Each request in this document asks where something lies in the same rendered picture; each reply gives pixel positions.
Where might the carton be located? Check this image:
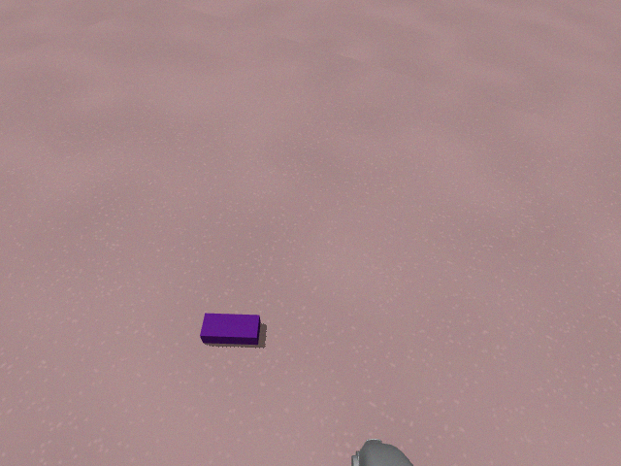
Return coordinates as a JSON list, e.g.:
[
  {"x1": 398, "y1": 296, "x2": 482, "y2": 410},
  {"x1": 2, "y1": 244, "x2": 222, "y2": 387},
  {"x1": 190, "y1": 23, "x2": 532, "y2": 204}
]
[{"x1": 200, "y1": 314, "x2": 261, "y2": 345}]

